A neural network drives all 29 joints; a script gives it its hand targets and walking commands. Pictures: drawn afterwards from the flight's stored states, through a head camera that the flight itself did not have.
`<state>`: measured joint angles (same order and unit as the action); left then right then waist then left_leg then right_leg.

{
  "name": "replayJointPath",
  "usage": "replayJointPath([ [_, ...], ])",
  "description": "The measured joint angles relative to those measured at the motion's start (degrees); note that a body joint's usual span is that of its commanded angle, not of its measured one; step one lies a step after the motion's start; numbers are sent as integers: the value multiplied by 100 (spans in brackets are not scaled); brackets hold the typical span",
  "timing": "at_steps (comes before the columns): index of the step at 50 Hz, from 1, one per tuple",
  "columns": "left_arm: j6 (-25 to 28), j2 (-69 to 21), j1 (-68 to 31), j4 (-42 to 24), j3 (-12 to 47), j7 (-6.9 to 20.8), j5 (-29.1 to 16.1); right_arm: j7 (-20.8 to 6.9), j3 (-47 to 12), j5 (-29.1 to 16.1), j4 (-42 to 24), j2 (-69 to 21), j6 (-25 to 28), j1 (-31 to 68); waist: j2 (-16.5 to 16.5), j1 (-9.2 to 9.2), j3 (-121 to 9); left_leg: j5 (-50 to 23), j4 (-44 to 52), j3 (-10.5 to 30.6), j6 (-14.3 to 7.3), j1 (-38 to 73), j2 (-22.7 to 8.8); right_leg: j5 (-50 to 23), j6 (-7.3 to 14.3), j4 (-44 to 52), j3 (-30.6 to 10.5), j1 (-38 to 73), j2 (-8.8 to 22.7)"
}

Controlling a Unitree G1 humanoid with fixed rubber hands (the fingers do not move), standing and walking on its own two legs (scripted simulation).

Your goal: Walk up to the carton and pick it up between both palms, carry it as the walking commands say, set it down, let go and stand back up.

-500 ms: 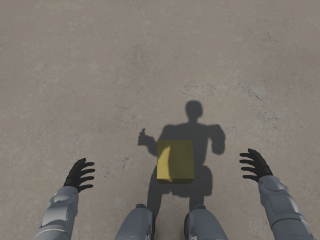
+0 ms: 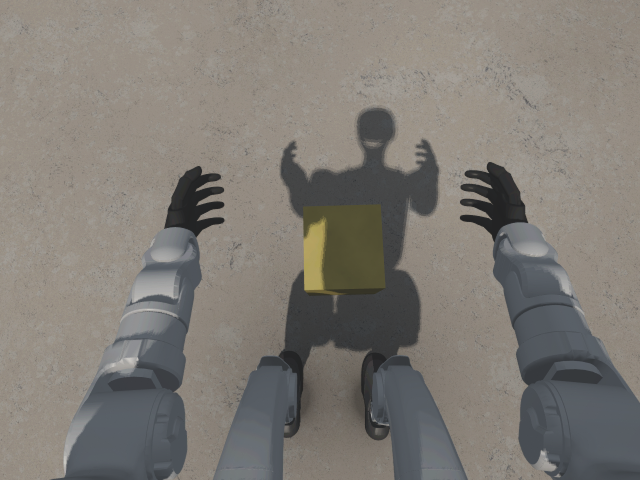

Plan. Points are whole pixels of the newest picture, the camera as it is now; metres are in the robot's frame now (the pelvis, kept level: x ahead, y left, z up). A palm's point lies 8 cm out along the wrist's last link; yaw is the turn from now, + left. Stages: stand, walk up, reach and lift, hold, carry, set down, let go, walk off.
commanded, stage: reach and lift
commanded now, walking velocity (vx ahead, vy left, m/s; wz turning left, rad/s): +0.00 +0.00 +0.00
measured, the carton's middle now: (341, 254) +0.45 -0.02 -0.57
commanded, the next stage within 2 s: none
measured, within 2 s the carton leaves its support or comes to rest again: neither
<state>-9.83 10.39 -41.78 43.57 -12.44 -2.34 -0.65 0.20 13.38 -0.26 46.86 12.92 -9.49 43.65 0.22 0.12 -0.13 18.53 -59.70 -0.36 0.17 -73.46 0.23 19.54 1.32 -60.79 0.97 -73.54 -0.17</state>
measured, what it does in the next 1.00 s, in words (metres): lowers itself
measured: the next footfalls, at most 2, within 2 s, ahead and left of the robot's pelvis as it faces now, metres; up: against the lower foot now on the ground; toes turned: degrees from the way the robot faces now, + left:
none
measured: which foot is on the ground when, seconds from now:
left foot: down 0.00-1.00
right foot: down 0.00-1.00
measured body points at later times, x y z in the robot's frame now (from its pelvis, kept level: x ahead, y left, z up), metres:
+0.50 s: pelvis +0.00 +0.00 -0.03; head +0.30 -0.01 +0.30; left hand +0.47 +0.17 -0.17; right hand +0.47 -0.19 -0.18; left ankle +0.07 +0.12 -0.64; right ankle +0.07 -0.11 -0.64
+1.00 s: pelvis -0.02 +0.00 -0.18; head +0.31 -0.01 +0.12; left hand +0.48 +0.16 -0.34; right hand +0.47 -0.19 -0.34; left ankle +0.07 +0.12 -0.64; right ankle +0.06 -0.11 -0.64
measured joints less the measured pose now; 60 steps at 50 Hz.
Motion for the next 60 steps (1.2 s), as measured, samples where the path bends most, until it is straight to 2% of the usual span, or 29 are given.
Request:
replayJointPath([
  [11,420,-283,-1230,390,-319,-247,142,49,377,257,290,-223,422,1137,53,0,-175,-96,-138,-63,-52,-1016,52,-115,-74,-162,-150,-1057,-18],
  [19,561,-480,-1046,64,-485,-252,359,39,592,484,70,-363,607,1025,62,-31,-317,-94,-111,45,-11,-1328,76,-136,-77,-88,-153,-1343,-73],
  [26,609,-382,-1065,259,-470,-223,323,16,701,503,385,-335,671,1099,65,-4,-519,111,-660,121,29,-1913,131,90,-67,-643,-130,-1913,-76],
  [31,629,-320,-1284,375,-371,-291,230,99,605,369,487,-286,703,1285,57,0,-559,396,-1442,137,43,-2568,152,369,-67,-1418,-137,-2567,-105],
  [40,638,-180,-1400,348,-115,-440,-87,352,150,-39,281,-167,652,1350,51,0,-541,796,-2747,129,86,-3684,207,755,-102,-2733,-218,-3705,-191],
  [42,621,-134,-1428,354,-46,-472,-176,402,54,-129,263,-121,623,1373,54,17,-502,854,-3004,113,76,-3887,239,579,-131,-2978,-246,-3900,-196],
  [46,563,-14,-1601,408,101,-530,-358,485,-85,-306,334,-24,555,1552,71,27,-371,935,-3479,134,85,-4271,277,952,-135,-3500,-243,-4274,-221],
  [48,567,16,-1692,425,157,-553,-419,517,-172,-390,316,21,553,1612,70,44,-284,978,-3703,130,113,-4427,298,742,-161,-3697,-250,-4419,-226],
  [52,562,87,-1924,609,224,-590,-492,580,-291,-535,457,98,533,1817,80,42,-113,1052,-4118,147,130,-4699,308,1088,-146,-4145,-228,-4677,-253],
  [55,618,117,-2057,727,232,-599,-523,612,-396,-628,516,143,564,1921,78,47,27,1093,-4383,131,137,-4858,319,909,-172,-4386,-232,-4832,-261],
  [60,692,230,-2296,980,297,-611,-633,658,-503,-746,753,199,619,2171,92,33,272,1141,-4764,129,140,-5107,320,1199,-159,-4796,-216,-5078,-281],
])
